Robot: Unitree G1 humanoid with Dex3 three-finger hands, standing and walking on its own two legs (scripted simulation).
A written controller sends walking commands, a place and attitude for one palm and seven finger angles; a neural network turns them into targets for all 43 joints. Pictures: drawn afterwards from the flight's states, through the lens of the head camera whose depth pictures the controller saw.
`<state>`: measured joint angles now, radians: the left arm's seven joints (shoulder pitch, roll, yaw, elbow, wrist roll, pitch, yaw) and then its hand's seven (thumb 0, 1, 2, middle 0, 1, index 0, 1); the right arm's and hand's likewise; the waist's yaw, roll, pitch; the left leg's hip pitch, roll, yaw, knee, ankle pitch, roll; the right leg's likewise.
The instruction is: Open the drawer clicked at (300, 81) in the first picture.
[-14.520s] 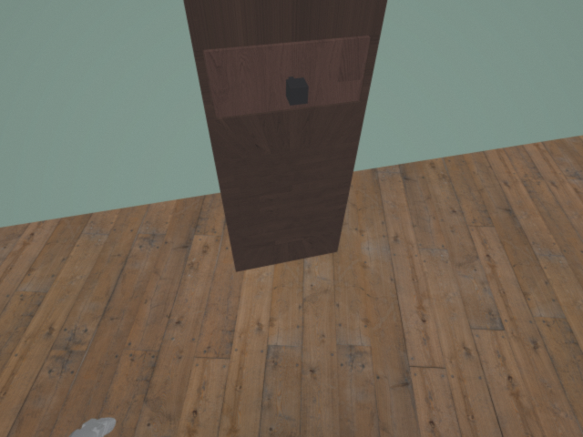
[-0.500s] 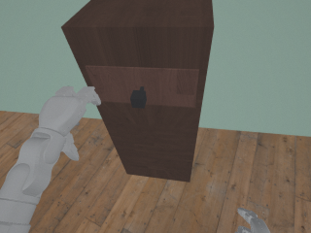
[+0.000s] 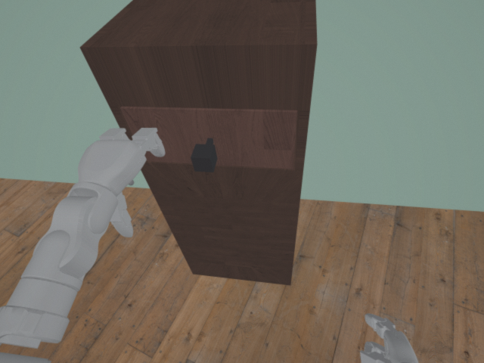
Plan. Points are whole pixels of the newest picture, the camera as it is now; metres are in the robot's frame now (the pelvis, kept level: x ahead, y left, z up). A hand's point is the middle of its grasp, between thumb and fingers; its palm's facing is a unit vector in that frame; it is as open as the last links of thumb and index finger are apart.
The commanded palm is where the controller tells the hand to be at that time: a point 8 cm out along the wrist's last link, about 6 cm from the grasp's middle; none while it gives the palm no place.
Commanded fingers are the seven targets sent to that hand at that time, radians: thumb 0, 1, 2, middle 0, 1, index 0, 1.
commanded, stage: move the hooked fingers above the handle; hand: left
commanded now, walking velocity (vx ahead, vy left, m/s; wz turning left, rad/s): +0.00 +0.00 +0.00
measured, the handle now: (206, 151) +0.53 +0.16 +0.03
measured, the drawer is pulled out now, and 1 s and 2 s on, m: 0.00 0.00 0.00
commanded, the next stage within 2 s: lower the fingers behind the handle in 1.86 s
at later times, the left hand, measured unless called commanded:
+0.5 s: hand (163, 164) +0.40 +0.20 +0.12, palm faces +0.04 -0.05 -1.00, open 13.9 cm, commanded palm +0.38 +0.20 +0.17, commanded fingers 0.00 -0.50 0.30 -0.30 -1.20 -0.30 -1.20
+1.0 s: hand (190, 147) +0.46 +0.16 +0.10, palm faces +0.00 -0.03 -1.00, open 13.9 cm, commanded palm +0.45 +0.17 +0.16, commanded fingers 0.00 -0.50 0.30 -0.30 -1.20 -0.30 -1.20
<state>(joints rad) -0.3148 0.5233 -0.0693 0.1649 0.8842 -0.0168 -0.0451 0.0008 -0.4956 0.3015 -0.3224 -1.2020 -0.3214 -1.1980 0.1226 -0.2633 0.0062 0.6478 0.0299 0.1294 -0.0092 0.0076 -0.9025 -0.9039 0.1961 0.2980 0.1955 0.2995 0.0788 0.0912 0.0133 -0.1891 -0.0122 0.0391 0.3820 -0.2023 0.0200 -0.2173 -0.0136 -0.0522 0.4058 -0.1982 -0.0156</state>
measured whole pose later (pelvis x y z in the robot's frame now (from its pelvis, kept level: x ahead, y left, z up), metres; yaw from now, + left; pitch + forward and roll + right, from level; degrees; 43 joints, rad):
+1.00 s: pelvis +0.02 +0.00 -0.01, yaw -1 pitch +7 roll +1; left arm -0.71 0.39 -0.21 0.64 0.97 0.03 0.06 0.00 -0.49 0.30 -0.32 -1.20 -0.32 -1.20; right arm 0.23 -0.26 -0.03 0.68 0.04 0.15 -0.02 0.01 -0.90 -0.90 0.20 0.30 0.20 0.30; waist 0.01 0.06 -0.05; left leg -0.32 -0.01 0.06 0.47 -0.27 0.02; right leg -0.36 -0.02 -0.03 0.51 -0.27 -0.01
